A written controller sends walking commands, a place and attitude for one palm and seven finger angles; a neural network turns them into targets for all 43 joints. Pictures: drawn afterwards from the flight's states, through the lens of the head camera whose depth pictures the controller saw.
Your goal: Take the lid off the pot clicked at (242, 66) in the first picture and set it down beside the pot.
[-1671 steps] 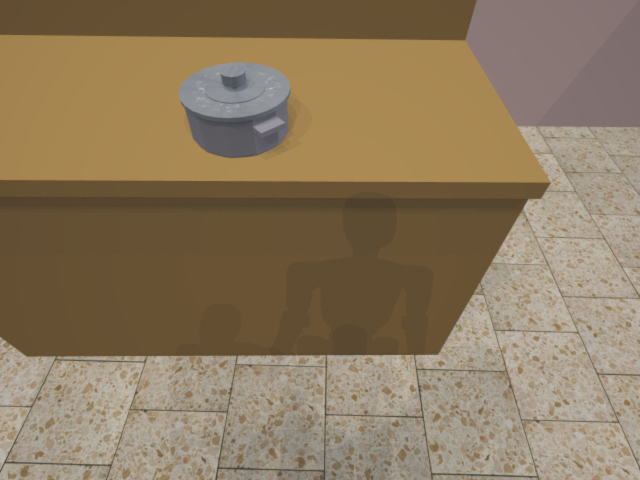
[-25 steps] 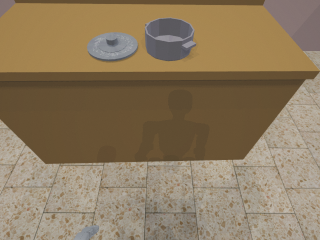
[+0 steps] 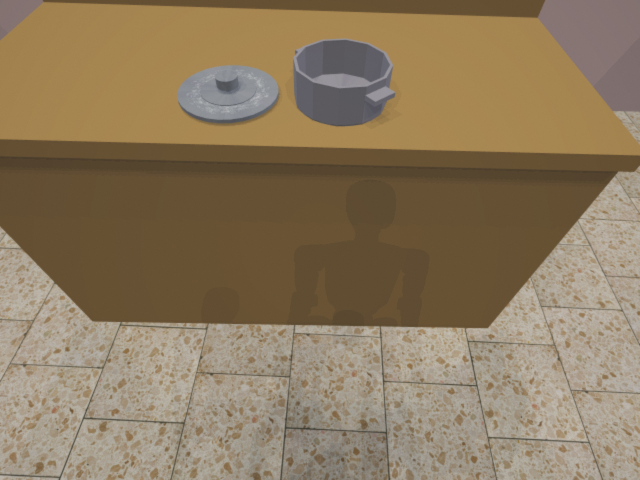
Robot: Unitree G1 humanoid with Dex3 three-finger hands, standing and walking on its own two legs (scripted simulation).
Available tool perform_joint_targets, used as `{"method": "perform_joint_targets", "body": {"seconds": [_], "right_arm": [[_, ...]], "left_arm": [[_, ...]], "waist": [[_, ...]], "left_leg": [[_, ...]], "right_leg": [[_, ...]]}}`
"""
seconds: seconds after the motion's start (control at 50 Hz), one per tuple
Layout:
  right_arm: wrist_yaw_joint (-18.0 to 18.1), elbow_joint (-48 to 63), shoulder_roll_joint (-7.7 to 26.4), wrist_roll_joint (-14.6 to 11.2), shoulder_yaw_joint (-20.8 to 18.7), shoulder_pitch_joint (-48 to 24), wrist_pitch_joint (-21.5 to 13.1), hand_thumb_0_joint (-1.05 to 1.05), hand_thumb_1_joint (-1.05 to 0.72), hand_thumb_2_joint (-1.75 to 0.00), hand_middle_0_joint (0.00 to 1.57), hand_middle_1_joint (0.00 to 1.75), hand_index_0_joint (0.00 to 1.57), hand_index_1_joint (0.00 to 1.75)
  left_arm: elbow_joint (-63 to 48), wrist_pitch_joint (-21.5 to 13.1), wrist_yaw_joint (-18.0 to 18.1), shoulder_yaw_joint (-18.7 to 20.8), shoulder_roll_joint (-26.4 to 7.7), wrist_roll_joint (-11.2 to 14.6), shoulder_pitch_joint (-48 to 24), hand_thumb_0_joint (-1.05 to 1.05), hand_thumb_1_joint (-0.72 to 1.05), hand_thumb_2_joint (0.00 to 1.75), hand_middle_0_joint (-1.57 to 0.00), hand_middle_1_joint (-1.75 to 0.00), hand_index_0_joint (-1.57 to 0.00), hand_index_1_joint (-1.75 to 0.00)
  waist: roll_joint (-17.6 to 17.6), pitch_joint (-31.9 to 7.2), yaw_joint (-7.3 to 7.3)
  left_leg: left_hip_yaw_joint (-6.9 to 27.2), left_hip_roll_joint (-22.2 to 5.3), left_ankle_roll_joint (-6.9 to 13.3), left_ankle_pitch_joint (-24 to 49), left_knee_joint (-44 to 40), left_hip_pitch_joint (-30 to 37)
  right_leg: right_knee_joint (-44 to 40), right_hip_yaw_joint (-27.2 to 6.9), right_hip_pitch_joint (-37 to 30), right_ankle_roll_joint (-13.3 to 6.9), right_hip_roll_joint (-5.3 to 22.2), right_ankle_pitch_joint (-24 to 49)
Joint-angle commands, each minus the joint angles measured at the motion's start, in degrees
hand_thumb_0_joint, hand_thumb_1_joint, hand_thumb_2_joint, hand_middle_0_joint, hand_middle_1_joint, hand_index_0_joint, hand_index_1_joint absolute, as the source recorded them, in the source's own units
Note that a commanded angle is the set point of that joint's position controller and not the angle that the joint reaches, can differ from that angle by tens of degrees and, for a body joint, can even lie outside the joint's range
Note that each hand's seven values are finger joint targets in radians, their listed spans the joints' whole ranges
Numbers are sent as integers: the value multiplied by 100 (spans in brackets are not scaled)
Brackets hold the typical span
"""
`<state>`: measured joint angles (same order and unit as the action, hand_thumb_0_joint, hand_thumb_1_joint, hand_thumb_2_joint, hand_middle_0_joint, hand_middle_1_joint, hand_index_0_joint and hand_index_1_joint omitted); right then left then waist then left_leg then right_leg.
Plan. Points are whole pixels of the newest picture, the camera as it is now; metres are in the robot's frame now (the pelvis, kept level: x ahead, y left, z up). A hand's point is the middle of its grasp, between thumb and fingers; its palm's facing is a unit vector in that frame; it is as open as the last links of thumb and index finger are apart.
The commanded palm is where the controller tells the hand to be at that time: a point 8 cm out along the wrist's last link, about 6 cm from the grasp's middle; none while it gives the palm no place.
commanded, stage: let the arm hang, fingers relaxed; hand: left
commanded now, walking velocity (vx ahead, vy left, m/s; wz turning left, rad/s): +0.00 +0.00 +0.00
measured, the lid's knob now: (226, 80) +0.80 +0.22 +0.06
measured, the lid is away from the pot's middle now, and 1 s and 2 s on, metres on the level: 0.23 0.23 0.23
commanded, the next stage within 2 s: look to check the result in 0.10 s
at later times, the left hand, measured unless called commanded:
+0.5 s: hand out of the picture +0.01 +0.16 -0.18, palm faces +0.01 -0.98 -0.20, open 7.3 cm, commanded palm none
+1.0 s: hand out of the picture -0.01 +0.16 -0.18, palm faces +0.02 -0.98 -0.18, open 7.3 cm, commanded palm none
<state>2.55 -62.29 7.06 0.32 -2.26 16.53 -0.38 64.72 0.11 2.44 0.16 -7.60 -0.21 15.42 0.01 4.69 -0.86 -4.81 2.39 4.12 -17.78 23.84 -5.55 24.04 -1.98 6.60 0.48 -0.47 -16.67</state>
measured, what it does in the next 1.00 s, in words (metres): stands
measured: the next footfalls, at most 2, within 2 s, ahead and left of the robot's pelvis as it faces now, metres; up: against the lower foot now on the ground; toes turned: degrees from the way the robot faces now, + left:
none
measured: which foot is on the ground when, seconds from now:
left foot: down 0.00-1.00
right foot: down 0.00-1.00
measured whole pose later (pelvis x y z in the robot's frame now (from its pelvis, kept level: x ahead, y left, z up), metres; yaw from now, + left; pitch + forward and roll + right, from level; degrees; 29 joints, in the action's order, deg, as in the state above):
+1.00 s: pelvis -0.01 -0.01 +0.00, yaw +0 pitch -1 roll -1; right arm 2.7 -63.9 5.9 0.5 -1.7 17.2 -0.7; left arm 65.1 -0.2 2.7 0.6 -8.2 -0.2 13.8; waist -0.4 5.0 -1.2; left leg -4.6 2.1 3.7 -16.0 22.3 -5.8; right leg 22.3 -1.7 6.7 0.2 -0.7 -14.9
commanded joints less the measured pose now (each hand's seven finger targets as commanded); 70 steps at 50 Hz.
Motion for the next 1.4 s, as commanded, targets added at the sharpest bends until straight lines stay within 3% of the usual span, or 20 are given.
{"method": "perform_joint_targets", "body": {"seconds": [0.0, 0.1, 0.26, 0.8, 1.26, 1.38], "right_arm": [[45, -4, 485, -5, -55, 670, -24, 0, -90, -90, 20, 30, 20, 30], [39, -51, 436, 2, -36, 643, -30, 0, -90, -90, 20, 30, 20, 30], [44, -86, 426, -10, -32, 713, -41, 0, -90, -90, 20, 30, 20, 30], [47, -150, 395, 10, -9, 743, -46, 0, -90, -90, 20, 30, 20, 30], [70, -133, 405, -9, -15, 742, -59, 0, -90, -90, 20, 30, 20, 30], [70, -152, 393, 0, 1, 766, -57, 0, -90, -90, 20, 30, 20, 30]], "left_arm": [[-216, -91, 59, 78, -484, -24, 232, 0, 90, 90, -20, -30, -20, -30], [-157, -92, 49, 75, -445, -26, 259, 0, 90, 90, -20, -30, -20, -30], [-164, -105, 62, 90, -483, -16, 240, 0, 90, 90, -20, -30, -20, -30], [-156, -98, 55, 95, -453, -8, 189, 0, 90, 90, -20, -30, -20, -30], [-109, -98, 74, 100, -437, -13, 290, 0, 90, 90, -20, -30, -20, -30], [-103, -82, 64, 101, -404, -19, 263, 0, 90, 90, -20, -30, -20, -30]], "waist": [[22, -8, -99], [37, 81, -72], [-26, -102, -66], [52, 13, -57], [-56, -105, -59], [115, 62, -60]], "left_leg": [[679, -867, -32, 2125, -289, 308], [721, -861, -18, 1818, -387, 193], [715, -868, -37, 1970, -346, 231], [730, -886, -49, 1813, -473, 153], [733, -902, -34, 2289, -411, 333], [744, -916, -27, 2035, -524, 209]], "right_leg": [[-236, -375, 410, -305, 502, 1752], [-314, -376, 409, -298, 486, 1498], [-313, -359, 283, -287, 508, 1663], [-408, -358, 322, -264, 511, 1507], [-351, -321, 290, -237, 506, 1709], [-383, -303, 341, -228, 485, 1416]]}}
